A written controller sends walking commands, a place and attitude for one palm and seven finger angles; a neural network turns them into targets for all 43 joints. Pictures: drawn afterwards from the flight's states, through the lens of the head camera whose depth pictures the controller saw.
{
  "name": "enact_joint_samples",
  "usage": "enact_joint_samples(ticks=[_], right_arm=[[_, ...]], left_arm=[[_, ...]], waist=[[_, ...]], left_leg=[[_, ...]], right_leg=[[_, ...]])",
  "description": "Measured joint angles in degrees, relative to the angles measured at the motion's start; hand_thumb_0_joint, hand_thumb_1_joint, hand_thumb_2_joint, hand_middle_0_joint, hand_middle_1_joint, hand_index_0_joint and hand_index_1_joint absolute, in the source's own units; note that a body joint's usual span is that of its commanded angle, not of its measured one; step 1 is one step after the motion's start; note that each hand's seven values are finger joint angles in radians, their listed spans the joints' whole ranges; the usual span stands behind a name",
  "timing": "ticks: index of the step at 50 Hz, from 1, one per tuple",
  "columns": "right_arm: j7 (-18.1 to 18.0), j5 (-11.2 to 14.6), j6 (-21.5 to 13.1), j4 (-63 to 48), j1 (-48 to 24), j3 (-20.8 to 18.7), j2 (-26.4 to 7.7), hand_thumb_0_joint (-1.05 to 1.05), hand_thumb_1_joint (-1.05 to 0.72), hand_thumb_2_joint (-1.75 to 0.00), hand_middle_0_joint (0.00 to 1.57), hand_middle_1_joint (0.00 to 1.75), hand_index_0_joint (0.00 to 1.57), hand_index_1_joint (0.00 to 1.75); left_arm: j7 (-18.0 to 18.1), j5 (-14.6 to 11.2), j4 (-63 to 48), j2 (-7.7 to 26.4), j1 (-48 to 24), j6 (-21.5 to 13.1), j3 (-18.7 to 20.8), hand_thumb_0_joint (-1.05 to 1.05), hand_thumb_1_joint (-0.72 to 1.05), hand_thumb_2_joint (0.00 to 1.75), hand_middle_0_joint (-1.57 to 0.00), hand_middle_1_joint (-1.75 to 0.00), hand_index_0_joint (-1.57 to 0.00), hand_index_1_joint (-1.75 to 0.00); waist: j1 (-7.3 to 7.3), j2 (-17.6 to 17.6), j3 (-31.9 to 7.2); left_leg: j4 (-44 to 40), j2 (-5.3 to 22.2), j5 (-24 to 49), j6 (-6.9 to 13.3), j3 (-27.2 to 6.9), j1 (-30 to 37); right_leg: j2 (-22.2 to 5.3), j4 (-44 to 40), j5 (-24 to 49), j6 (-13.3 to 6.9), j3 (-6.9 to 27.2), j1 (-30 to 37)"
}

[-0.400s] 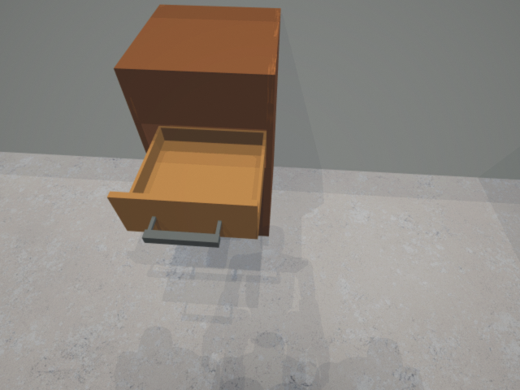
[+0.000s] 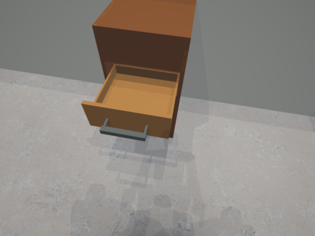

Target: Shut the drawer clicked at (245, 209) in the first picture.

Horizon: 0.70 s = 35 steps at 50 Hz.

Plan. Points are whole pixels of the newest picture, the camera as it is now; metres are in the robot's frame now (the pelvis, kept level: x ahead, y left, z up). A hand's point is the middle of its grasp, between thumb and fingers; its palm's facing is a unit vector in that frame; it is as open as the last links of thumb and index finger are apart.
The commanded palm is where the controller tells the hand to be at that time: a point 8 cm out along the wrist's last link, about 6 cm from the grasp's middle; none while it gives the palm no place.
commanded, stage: turn or walk to find it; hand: left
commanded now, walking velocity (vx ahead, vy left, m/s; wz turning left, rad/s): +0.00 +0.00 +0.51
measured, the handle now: (124, 128) +0.55 +0.16 -0.22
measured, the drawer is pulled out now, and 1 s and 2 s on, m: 0.30 0.30 0.30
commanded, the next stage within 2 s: stand and wait in 0.12 s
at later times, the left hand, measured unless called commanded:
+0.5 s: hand out of the picture +0.00 +0.15 -0.17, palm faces +0.22 -0.95 -0.23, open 7.4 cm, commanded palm none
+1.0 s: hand out of the picture +0.02 +0.15 -0.16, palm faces +0.19 -0.96 -0.22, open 7.3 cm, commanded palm none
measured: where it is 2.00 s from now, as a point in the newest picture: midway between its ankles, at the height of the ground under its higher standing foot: outside the picture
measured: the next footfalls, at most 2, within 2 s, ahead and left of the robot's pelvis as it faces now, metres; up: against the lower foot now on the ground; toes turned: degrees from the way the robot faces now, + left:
right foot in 0.22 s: +0.04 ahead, -0.13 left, +0.00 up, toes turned +9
left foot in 0.46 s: +0.02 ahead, +0.12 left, +0.00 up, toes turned +9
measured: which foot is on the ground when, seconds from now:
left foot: down 0.00-0.22, up 0.24-0.44, down 0.46-1.00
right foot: up 0.00-0.20, down 0.22-1.00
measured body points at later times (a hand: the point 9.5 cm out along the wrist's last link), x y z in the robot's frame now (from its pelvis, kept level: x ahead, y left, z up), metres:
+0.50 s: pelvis +0.01 -0.03 +0.00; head +0.06 -0.03 +0.45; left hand -0.02 +0.20 -0.15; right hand +0.13 -0.27 -0.15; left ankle -0.02 +0.11 -0.73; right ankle +0.00 -0.14 -0.73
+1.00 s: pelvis +0.03 -0.03 +0.01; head +0.07 -0.03 +0.46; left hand +0.01 +0.20 -0.14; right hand +0.04 -0.25 -0.15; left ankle -0.02 +0.11 -0.73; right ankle +0.00 -0.14 -0.73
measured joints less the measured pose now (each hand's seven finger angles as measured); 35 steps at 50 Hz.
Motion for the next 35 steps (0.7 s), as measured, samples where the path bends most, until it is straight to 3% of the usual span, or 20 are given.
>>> enact_joint_samples(ticks=[4, 6, 9, 11, 14, 17, 20, 23, 28, 35], right_arm=[[-0.5, -0.8, -0.7, -2.4, -0.1, 0.1, -0.3, 0.0, -0.91, -0.9, 0.2, 0.3, 0.2, 0.29], [-0.5, -0.9, -0.6, -3.2, -0.1, 0.2, -0.8, 0.0, -0.91, -0.9, 0.2, 0.3, 0.2, 0.29], [-0.4, -1.0, 0.0, -4.1, -0.6, 0.1, -2.1, 0.0, -0.91, -0.9, 0.2, 0.3, 0.2, 0.29], [-0.4, -0.5, 0.3, -4.8, -0.6, -0.1, -2.7, 0.0, -0.91, -0.9, 0.2, 0.3, 0.2, 0.3], [0.1, -0.1, 0.9, -5.3, -2.9, -1.2, -4.6, 0.0, -0.91, -0.9, 0.2, 0.3, 0.2, 0.3], [0.4, 0.1, 1.0, -5.8, -5.3, -1.8, -5.7, 0.0, -0.91, -0.9, 0.2, 0.3, 0.2, 0.29], [0.5, 0.5, 0.3, -6.4, -7.2, -1.7, -5.9, 0.0, -0.91, -0.9, 0.2, 0.3, 0.2, 0.29], [0.6, 0.4, -1.1, -6.7, -8.1, -1.1, -6.2, 0.0, -0.91, -0.9, 0.2, 0.3, 0.2, 0.29], [0.1, 0.0, -1.4, -4.3, -9.3, 0.3, -4.4, 0.0, -0.91, -0.9, 0.2, 0.3, 0.2, 0.29], [-0.7, 0.7, -1.7, -1.9, -8.8, 0.9, -2.2, 0.0, -0.93, -0.9, 0.2, 0.3, 0.2, 0.3]], left_arm=[[0.0, -0.2, -2.3, 1.4, -2.9, 0.8, 0.5, 0.0, 0.91, 0.9, -0.2, -0.29, -0.2, -0.3], [-0.2, -0.3, -3.9, 1.7, -4.4, 0.6, 0.5, 0.0, 0.91, 0.9, -0.2, -0.29, -0.2, -0.3], [-0.5, -0.5, -6.2, 1.8, -6.2, -0.1, 0.5, 0.0, 0.91, 0.9, -0.2, -0.29, -0.2, -0.3], [-0.5, -0.4, -7.8, 2.3, -6.0, -1.1, 0.3, 0.0, 0.91, 0.9, -0.2, -0.29, -0.2, -0.3], [-0.2, 0.2, -7.5, 1.8, -5.6, -1.9, -0.2, 0.0, 0.91, 0.9, -0.2, -0.29, -0.2, -0.3], [-0.1, 0.5, -6.5, 1.2, -3.8, -1.7, -0.4, 0.0, 0.91, 0.9, -0.2, -0.29, -0.2, -0.3], [-0.2, 0.5, -5.0, 0.7, -1.6, -1.7, -0.7, 0.0, 0.91, 0.9, -0.2, -0.29, -0.2, -0.3], [-0.5, 0.0, -3.3, -0.1, 0.7, -1.5, -1.3, 0.0, 0.91, 0.9, -0.2, -0.29, -0.2, -0.3], [-0.6, -0.2, 0.0, -0.8, 1.1, -0.7, -1.9, 0.0, 0.91, 0.9, -0.2, -0.29, -0.2, -0.3], [-0.6, -0.4, 3.5, -1.8, 1.9, -1.2, -2.6, 0.0, 0.91, 0.9, -0.2, -0.29, -0.2, -0.3]], waist=[[-0.58, 0.0, 0.4], [-0.7, 0.9, 0.5], [-0.5, 2.4, 0.5], [0.0, 2.1, -0.2], [-0.14, 3.5, 1.0], [-0.04, 3.1, 1.4], [0.4, 1.8, 1.7], [0.84, 2.5, 1.2], [2.42, 1.7, 1.9], [2.23, 1.8, 1.4]], left_leg=[[-1.6, -1.4, 2.0, 0.3, -2.7, -1.0], [-3.0, -1.7, 3.3, 0.0, -4.7, -1.3], [-4.4, -1.8, 4.6, -0.9, -7.4, -1.9], [-2.9, -2.7, 4.0, -1.6, -8.2, -3.1], [7.9, -1.5, -5.5, -1.1, -5.5, -6.6], [16.9, 0.0, -8.2, -1.0, -1.6, -8.8], [10.7, 1.5, -6.3, -1.2, 1.5, -6.2], [-3.2, 3.3, 6.7, -0.5, 1.1, -1.0], [-3.9, 3.7, 3.3, -3.2, 0.1, 0.0], [-7.1, 4.1, 4.3, -3.1, 0.7, 2.4]], right_leg=[[1.3, 12.6, -8.3, 1.2, 5.4, -5.0], [1.9, 13.9, -9.0, 1.8, 7.0, -5.8], [2.5, 7.6, -7.0, 2.3, 8.0, -4.1], [1.9, -2.7, 0.0, 1.7, 9.0, -0.5], [2.3, -2.0, 1.6, 0.2, 7.6, 0.1], [2.1, -3.3, 0.8, -0.3, 7.3, 1.7], [1.6, -5.2, 1.5, -0.3, 7.7, 3.3], [2.8, -4.3, 0.7, 0.1, 7.1, 3.3], [3.1, -5.3, 0.9, 0.1, 6.3, 4.4], [3.5, -9.0, 1.9, 0.2, 6.9, 6.9]])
